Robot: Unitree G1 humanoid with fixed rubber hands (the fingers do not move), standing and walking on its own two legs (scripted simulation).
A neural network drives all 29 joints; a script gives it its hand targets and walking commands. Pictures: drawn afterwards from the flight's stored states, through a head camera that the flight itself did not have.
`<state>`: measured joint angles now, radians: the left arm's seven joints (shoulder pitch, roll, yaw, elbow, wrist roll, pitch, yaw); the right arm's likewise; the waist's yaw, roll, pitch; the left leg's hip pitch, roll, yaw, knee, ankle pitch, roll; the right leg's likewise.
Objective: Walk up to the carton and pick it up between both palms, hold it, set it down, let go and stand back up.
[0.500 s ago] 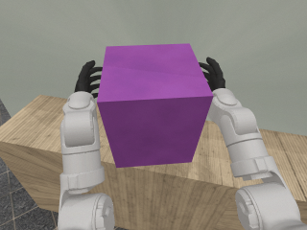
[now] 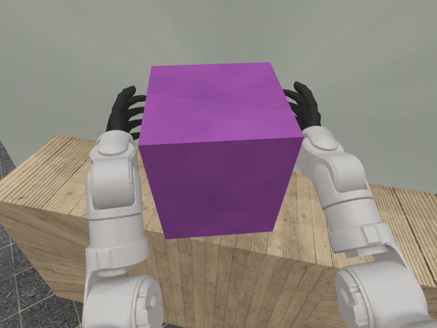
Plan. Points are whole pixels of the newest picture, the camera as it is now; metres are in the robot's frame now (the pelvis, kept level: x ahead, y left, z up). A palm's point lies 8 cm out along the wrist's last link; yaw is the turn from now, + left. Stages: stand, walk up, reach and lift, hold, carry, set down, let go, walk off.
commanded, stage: hold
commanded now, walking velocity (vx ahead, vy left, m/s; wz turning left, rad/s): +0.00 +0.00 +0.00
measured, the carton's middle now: (215, 153) +0.38 +0.01 +0.17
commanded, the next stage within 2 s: set down in 0.60 s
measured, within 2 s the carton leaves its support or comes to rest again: neither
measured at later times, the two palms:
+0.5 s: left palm (120, 135) +0.35 +0.16 +0.24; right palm (306, 129) +0.36 -0.14 +0.24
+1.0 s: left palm (122, 125) +0.37 +0.16 +0.24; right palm (301, 126) +0.38 -0.14 +0.23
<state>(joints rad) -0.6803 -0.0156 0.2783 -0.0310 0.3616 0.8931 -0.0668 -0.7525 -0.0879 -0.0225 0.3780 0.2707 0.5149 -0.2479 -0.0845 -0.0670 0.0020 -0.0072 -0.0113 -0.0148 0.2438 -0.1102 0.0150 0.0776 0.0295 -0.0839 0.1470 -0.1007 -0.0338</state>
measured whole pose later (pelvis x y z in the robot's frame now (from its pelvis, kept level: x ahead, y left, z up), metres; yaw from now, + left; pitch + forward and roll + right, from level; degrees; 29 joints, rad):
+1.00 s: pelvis +0.00 +0.00 +0.00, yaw +0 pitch -9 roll +0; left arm -0.74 -0.01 0.32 0.12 0.38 0.65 -0.13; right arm -0.76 -0.01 -0.15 0.48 0.07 0.26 -0.16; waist -0.04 -0.06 0.06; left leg 0.04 -0.01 -0.01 0.22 -0.11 0.01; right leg 0.10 0.02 -0.09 0.18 -0.13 -0.03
